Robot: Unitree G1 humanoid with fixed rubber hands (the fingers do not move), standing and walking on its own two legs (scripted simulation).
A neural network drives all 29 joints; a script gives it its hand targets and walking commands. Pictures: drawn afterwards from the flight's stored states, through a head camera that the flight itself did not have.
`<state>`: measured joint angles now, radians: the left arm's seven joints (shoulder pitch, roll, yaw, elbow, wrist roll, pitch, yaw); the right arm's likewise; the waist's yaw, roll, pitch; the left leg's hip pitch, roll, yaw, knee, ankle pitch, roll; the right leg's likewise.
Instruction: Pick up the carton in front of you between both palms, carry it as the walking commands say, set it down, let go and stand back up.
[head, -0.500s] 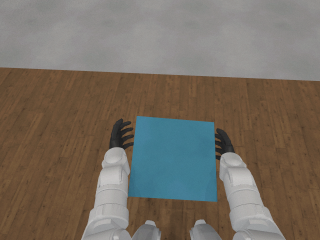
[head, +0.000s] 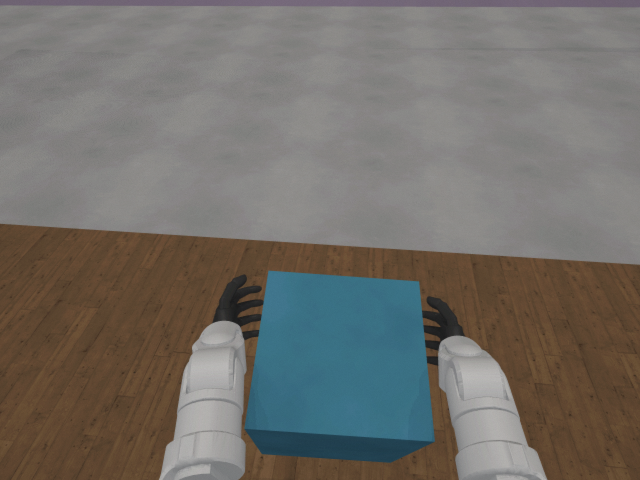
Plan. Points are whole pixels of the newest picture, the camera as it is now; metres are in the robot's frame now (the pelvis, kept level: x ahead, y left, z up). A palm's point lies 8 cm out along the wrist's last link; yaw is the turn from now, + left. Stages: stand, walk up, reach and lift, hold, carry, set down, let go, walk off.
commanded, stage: reach and lift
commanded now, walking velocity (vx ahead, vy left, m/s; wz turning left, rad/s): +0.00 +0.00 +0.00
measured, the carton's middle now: (334, 374) +0.29 +0.01 -0.08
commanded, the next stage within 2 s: hold in 0.86 s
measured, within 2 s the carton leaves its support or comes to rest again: neither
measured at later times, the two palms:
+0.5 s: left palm (233, 319) +0.31 +0.15 +0.05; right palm (455, 338) +0.29 -0.15 +0.02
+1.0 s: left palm (223, 317) +0.30 +0.15 +0.06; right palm (453, 331) +0.29 -0.14 +0.04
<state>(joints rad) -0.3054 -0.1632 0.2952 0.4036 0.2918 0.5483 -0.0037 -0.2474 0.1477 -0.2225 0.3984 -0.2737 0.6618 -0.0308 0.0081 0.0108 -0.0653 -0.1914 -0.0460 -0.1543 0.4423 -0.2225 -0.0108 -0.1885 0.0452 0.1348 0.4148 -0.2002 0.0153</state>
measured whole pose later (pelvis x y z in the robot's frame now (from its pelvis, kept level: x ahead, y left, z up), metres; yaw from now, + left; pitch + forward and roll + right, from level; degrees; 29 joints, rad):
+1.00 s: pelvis +0.01 +0.00 +0.01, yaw +0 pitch -5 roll +0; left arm -0.27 -0.15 0.23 0.24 0.28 0.68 0.00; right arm -0.21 0.14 -0.15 0.22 -0.26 0.78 -0.04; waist 0.01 0.01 -0.01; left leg -0.05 -0.04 -0.14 0.34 -0.19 -0.01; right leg -0.05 0.03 0.12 0.31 -0.17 0.01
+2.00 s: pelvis +0.03 +0.02 -0.01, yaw +0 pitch +1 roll +0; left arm -0.31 -0.16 0.18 0.06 0.22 0.87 0.12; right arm -0.27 0.15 -0.14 0.08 -0.20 0.94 -0.13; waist 0.00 -0.02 -0.13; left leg -0.24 0.00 0.01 0.54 -0.29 0.01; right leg -0.26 -0.04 0.03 0.59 -0.37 0.02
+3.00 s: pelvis +0.59 +0.04 -0.02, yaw +3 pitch +4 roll -2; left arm -0.24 -0.15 0.06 -0.30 0.12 1.17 0.21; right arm -0.16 0.13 -0.07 -0.33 -0.12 1.25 -0.20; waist 0.04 0.01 0.01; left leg -0.28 0.05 0.05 1.21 -0.42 0.02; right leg -0.41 -0.02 -0.28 0.52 -0.17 -0.09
